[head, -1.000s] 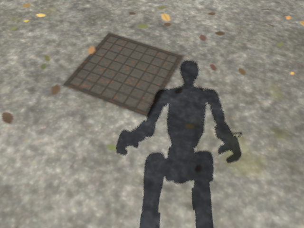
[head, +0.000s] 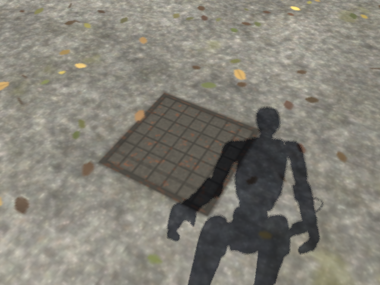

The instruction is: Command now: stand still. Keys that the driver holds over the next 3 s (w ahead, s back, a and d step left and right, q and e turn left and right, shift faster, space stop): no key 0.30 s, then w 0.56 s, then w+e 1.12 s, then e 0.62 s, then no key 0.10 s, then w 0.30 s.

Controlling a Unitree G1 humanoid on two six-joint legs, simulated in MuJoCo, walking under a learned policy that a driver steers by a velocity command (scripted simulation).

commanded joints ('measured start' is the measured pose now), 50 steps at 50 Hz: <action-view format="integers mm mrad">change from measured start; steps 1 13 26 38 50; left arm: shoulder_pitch -13 -7 124 316 339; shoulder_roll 105 100 68 99 159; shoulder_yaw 22 25 36 6 41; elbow -18 61 110 115 88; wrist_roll -1 -1 -32 4 -14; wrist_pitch -3 5 -91 -109 -77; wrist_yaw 9 20 -28 -21 2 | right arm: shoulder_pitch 39 46 17 -144 -262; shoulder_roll -116 -104 -168 -74 -158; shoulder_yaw -24 -12 -47 -43 -54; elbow -8 78 72 -24 -118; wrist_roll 0 -2 39 25 35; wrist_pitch -8 -7 -48 -81 -108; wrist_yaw -2 -4 2 35 66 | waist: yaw -1 2 63 42 -45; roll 12 16 117 -61 -113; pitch -54 -21 109 63 9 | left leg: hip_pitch -69 -81 -175 -616 -255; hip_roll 42 33 197 120 -1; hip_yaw -32 -17 -194 29 60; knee -94 -139 -228 426 -6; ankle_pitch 361 267 -130 224 303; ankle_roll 17 17 153 19 66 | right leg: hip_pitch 126 130 97 295 350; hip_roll -28 -23 23 -204 -239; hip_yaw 26 23 -96 148 94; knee -36 -66 -18 -397 -214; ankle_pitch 288 224 -71 291 714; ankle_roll -35 -25 -84 -202 -160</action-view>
